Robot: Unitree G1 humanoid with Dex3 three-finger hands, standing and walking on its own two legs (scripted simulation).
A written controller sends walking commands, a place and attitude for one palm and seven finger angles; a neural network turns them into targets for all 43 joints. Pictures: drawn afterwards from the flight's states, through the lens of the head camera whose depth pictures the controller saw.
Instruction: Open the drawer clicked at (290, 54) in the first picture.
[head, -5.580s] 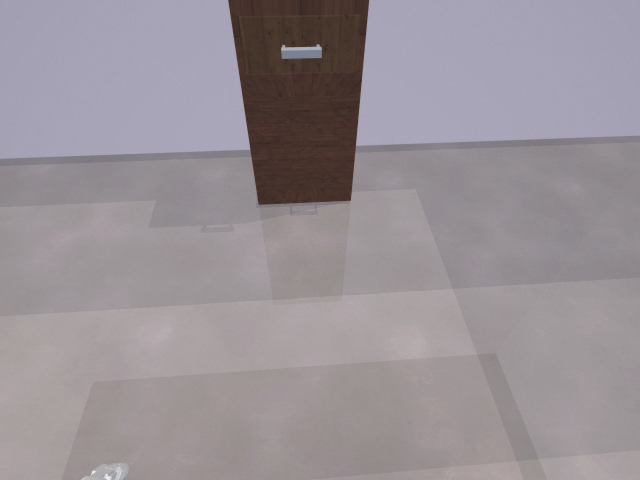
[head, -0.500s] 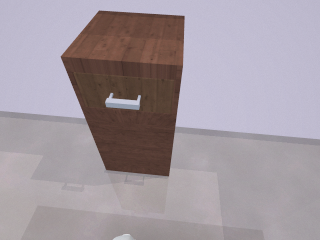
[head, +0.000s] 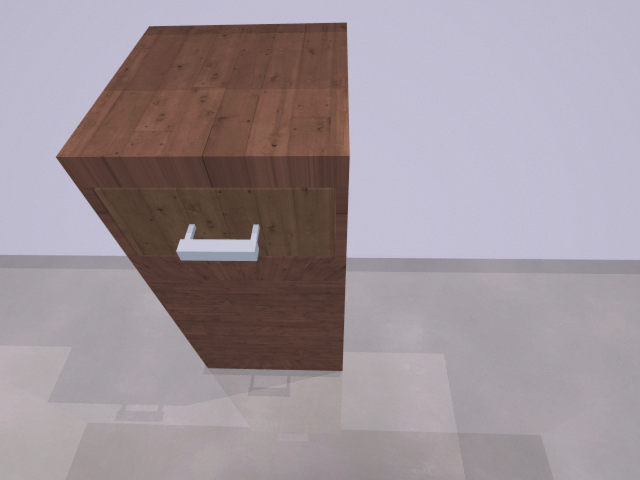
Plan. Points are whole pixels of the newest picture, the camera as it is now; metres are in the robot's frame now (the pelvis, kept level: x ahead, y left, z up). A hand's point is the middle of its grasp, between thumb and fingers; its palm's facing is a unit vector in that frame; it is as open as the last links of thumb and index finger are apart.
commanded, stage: come to a stop and stand still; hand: left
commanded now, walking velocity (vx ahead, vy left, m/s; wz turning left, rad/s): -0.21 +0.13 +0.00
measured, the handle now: (221, 239) +0.49 +0.20 -0.05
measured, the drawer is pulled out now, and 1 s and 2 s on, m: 0.00 0.00 0.00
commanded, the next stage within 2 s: look again from close up in 1.14 s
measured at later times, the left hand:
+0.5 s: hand out of the picture -0.01 +0.24 -0.17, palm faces +0.04 -0.97 -0.23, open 7.3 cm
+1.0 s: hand out of the picture -0.07 +0.18 -0.16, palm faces +0.01 -0.99 -0.17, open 7.3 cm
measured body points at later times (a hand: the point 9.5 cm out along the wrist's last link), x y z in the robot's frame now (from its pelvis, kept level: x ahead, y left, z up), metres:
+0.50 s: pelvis -0.04 +0.05 +0.01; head -0.01 +0.05 +0.46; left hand -0.01 +0.29 -0.15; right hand +0.01 -0.18 -0.14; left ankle -0.04 +0.14 -0.73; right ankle -0.07 -0.08 -0.71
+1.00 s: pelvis -0.06 +0.02 +0.01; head -0.05 +0.02 +0.46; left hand -0.07 +0.23 -0.15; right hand -0.11 -0.18 -0.15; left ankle -0.04 +0.14 -0.73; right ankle -0.08 -0.07 -0.73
